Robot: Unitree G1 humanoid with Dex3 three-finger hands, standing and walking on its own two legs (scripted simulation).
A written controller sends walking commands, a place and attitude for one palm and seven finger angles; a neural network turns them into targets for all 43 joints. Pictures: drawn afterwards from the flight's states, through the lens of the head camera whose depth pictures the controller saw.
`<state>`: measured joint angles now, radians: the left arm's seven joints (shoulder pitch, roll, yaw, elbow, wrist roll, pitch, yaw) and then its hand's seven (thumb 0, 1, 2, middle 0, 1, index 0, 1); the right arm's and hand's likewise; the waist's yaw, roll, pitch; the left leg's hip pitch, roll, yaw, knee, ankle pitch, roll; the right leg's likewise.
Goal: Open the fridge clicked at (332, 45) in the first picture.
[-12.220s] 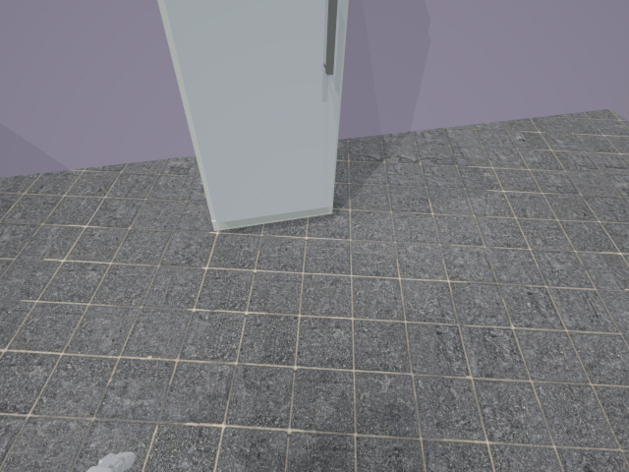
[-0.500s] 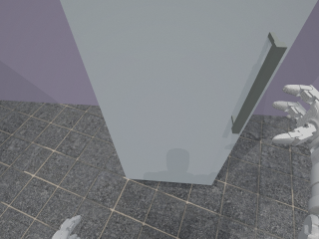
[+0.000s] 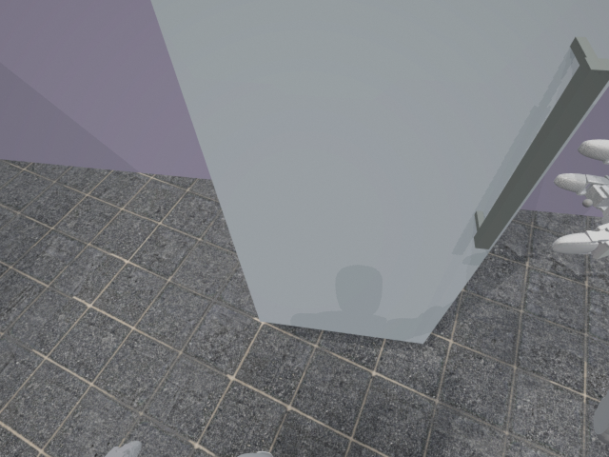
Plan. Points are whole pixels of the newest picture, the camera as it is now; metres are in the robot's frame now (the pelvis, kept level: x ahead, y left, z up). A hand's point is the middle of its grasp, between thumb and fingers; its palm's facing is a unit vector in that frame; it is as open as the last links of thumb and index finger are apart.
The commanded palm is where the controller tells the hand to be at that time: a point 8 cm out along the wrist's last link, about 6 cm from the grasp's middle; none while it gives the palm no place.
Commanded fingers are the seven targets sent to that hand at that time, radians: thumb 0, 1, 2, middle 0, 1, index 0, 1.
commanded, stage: move the hooked fingers beside the handle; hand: right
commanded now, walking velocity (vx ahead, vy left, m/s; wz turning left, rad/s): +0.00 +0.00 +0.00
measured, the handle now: (521, 165) +0.48 -0.21 +0.12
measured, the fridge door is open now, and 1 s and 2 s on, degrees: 0 0 0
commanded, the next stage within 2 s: feel for the door with the fingertips in 0.60 s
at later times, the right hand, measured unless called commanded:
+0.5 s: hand (585, 207) +0.43 -0.28 +0.12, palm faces +0.03 +1.00 +0.03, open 14.0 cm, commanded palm +0.40 -0.32 +0.12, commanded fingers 0.00 0.50 -0.30 0.30 1.20 0.30 1.20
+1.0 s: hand (558, 199) +0.44 -0.25 +0.12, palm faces +0.01 +1.00 +0.04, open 14.0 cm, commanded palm +0.40 -0.29 +0.12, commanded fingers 0.00 0.50 -0.30 0.30 1.20 0.30 1.20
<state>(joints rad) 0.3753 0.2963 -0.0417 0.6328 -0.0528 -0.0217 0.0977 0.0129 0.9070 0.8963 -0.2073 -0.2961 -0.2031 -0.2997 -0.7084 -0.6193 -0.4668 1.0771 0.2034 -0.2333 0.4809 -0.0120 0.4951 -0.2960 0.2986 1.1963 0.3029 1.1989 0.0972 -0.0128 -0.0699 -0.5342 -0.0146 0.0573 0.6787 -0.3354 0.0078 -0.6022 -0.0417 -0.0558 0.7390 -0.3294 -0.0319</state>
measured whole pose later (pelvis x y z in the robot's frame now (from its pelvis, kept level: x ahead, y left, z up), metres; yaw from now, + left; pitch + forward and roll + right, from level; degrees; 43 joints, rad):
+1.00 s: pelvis +0.01 +0.00 +0.00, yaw +0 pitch +11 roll +2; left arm 0.37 0.28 -0.04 0.63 -0.05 0.00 0.08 0.01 0.91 0.90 -0.21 -0.30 -0.20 -0.30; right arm -0.66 -0.50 -0.40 0.94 0.22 -0.21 0.39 -0.01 0.50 -0.30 0.30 1.20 0.30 1.20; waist 0.08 -0.02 -0.09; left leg -0.52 -0.01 0.06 0.68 -0.35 0.00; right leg -0.59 -0.04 -0.05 0.75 -0.35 -0.04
